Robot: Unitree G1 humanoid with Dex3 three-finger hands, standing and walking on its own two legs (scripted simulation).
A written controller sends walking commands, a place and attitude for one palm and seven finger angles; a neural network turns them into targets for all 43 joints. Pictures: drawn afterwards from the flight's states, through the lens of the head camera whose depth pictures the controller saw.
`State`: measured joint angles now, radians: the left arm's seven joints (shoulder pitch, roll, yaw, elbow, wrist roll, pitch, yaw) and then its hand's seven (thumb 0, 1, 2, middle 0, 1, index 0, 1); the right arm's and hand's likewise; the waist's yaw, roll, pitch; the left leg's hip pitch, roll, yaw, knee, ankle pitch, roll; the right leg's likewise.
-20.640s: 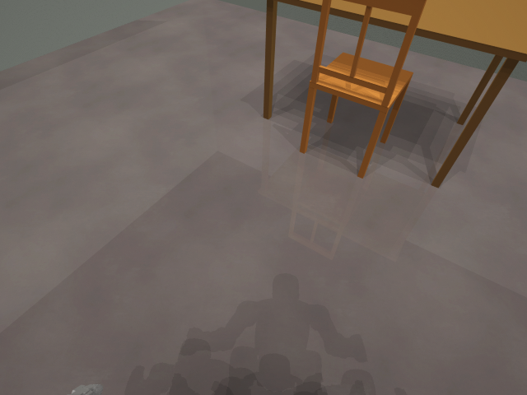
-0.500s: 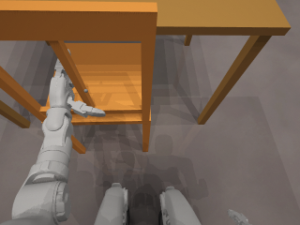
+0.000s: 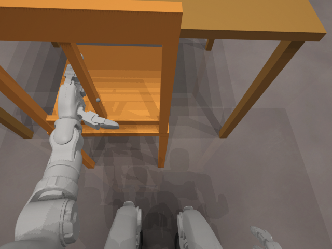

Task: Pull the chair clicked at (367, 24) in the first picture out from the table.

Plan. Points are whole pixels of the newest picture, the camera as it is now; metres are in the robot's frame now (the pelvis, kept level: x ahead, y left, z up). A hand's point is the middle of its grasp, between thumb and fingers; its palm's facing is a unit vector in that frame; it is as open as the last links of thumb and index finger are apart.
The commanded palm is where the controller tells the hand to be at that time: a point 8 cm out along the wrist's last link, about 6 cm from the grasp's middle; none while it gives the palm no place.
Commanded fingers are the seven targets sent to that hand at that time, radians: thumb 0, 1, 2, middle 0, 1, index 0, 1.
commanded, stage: hook a spindle and tug to test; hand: left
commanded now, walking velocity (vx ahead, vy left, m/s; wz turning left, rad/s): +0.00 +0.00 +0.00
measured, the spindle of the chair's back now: (89, 88) +0.48 +0.18 +0.05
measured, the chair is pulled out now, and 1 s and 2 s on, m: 0.00 0.00 0.07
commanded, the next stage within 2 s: step backward, pulling the chair out in 1.36 s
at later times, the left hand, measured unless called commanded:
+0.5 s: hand (99, 100) +0.45 +0.15 +0.04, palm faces +0.03 -1.00 -0.03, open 10.1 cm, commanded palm +0.42 +0.20 +0.04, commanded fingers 0.00 0.51 0.73 -0.50 -1.45 -0.50 -1.45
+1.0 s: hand (99, 101) +0.45 +0.15 +0.04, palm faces +0.02 -1.00 -0.02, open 5.1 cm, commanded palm +0.41 +0.20 +0.04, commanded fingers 0.00 0.90 0.90 -0.50 -1.45 -0.50 -1.45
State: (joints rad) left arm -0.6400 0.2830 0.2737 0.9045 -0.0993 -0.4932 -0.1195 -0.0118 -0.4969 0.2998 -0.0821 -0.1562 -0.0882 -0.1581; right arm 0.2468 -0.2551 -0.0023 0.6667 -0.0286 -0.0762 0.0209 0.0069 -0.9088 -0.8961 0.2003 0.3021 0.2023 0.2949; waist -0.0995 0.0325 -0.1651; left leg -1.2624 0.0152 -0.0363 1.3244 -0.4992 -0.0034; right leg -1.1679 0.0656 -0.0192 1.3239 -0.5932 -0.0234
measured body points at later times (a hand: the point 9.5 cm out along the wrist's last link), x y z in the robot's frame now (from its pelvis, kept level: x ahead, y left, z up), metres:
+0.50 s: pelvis +0.00 +0.00 +0.00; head +0.13 +0.00 +0.44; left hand +0.45 +0.20 +0.04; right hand +0.08 -0.26 -0.12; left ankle +0.06 +0.12 -0.61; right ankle +0.01 -0.11 -0.61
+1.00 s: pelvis +0.01 +0.00 +0.01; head +0.14 +0.01 +0.44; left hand +0.44 +0.21 +0.04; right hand +0.10 -0.26 -0.12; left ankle +0.06 +0.12 -0.61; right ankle +0.01 -0.11 -0.61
